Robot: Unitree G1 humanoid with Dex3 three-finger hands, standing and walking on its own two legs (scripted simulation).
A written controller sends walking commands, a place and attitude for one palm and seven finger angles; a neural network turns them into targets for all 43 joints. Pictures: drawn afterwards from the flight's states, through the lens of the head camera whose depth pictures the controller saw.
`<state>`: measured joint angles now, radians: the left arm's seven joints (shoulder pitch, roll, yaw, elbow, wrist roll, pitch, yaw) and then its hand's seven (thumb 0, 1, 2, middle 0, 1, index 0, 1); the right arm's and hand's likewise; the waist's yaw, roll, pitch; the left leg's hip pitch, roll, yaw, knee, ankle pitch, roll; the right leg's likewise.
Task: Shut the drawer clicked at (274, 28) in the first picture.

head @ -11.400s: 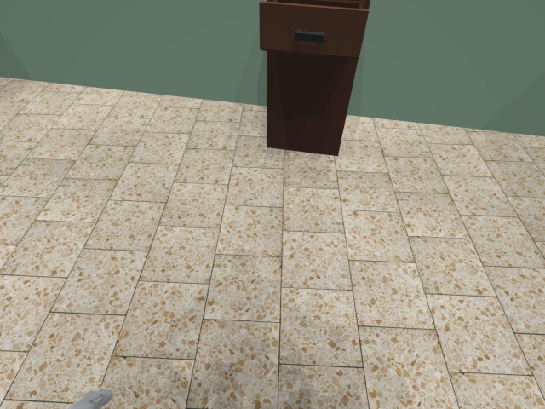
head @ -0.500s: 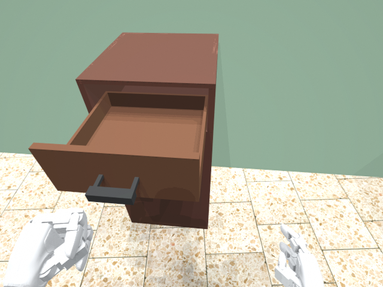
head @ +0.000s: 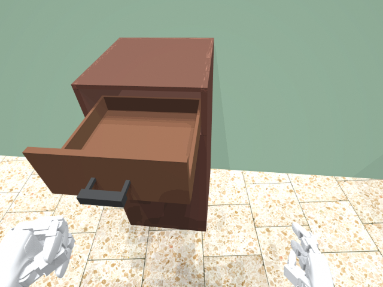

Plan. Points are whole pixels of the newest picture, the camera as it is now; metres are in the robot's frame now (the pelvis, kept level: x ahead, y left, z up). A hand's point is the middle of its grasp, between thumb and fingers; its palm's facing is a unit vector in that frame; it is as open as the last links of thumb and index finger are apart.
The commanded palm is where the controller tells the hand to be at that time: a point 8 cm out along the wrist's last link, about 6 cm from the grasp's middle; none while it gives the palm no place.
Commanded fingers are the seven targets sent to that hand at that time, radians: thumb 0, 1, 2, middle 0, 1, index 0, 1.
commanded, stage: bring the fist close to the handle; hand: left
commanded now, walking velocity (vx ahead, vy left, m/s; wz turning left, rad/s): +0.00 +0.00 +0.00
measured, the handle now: (106, 190) +0.31 +0.25 +0.04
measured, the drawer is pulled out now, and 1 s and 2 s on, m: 0.29 0.29 0.28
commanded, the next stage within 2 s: push the drawer shut in 1.34 s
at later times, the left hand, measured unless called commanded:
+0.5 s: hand (85, 250) +0.16 +0.21 +0.07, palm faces +0.04 -1.00 -0.07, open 3.2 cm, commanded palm +0.13 +0.27 +0.08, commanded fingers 0.00 0.90 0.90 -1.40 -1.60 -1.40 -1.60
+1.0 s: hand (107, 237) +0.21 +0.20 +0.03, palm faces +0.04 -1.00 -0.08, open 3.2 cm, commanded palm +0.18 +0.26 +0.04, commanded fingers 0.00 0.90 0.90 -1.40 -1.60 -1.40 -1.60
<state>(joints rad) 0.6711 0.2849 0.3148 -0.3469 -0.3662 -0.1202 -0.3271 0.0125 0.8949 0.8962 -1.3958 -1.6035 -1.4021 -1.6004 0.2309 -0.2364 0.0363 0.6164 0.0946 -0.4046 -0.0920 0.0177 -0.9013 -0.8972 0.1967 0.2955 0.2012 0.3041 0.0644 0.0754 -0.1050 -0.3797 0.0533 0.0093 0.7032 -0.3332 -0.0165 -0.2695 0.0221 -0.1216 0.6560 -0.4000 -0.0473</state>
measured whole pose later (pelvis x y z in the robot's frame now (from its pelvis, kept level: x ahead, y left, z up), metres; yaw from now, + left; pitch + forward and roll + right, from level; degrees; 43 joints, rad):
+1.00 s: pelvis -0.01 +0.03 -0.03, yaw -1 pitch +10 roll -1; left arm 0.45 0.21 0.14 -0.11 -0.23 -0.33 -0.16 0.01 0.90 0.90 -1.39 -1.60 -1.40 -1.60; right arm 0.24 -0.23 0.01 0.56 0.03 -0.21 -0.04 0.02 -0.90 -0.90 0.20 0.30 0.20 0.30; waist -0.01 0.04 -0.10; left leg -0.71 0.03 0.03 0.95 -0.42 0.02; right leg -0.61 -0.02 -0.10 0.94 -0.50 -0.02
